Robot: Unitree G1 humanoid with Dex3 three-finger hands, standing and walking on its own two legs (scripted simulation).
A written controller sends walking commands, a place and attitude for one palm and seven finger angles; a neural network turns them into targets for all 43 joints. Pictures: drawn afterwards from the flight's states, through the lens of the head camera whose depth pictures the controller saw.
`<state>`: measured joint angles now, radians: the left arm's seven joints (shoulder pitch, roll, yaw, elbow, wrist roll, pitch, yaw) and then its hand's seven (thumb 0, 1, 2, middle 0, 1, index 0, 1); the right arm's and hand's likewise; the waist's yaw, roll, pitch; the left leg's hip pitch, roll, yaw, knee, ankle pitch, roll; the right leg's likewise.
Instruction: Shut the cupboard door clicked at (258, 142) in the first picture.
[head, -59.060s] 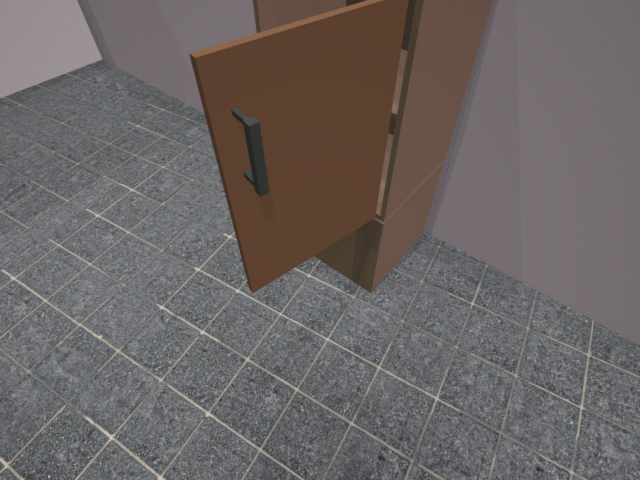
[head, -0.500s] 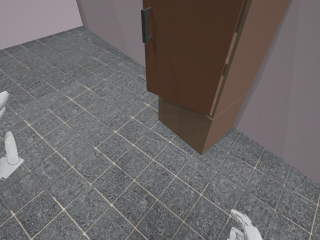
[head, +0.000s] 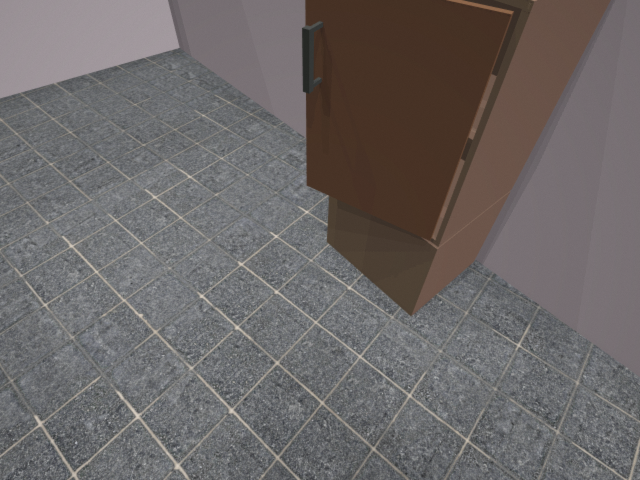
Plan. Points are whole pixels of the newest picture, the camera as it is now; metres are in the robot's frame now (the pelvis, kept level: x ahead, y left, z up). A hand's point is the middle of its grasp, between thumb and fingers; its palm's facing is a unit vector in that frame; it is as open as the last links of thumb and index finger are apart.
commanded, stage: let the arm hang, fingers relaxed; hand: left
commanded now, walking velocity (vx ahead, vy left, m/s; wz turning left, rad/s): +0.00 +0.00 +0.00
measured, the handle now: (313, 58) +0.96 +0.07 +0.08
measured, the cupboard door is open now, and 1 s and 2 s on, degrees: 17 17 17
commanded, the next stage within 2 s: look to check the result in 0.58 s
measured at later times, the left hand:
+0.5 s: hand out of the picture -0.01 +0.17 -0.18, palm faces +0.01 -0.99 -0.14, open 7.4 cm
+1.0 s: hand out of the picture +0.02 +0.22 -0.17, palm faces -0.01 -0.98 -0.22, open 7.4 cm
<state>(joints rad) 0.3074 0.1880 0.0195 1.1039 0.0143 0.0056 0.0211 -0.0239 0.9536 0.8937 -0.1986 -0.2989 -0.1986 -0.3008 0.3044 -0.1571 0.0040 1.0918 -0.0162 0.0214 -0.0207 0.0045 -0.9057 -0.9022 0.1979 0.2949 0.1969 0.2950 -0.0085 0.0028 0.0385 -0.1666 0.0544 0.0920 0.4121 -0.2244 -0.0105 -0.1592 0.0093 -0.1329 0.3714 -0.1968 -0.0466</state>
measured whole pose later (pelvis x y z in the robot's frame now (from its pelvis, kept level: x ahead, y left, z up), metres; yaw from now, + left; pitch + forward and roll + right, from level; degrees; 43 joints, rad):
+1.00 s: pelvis +0.02 +0.03 +0.00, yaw -2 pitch -2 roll +0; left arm 0.28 0.17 0.02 1.15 0.02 -0.01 0.03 0.00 0.91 0.89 -0.19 -0.30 -0.20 -0.30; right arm 0.29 -0.17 0.00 1.14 -0.01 -0.01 -0.03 0.00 -0.91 -0.90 0.20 0.29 0.20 0.30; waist -0.01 0.01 0.03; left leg -0.09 0.01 0.14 0.36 -0.24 0.04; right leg -0.12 -0.03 -0.09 0.37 -0.21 0.00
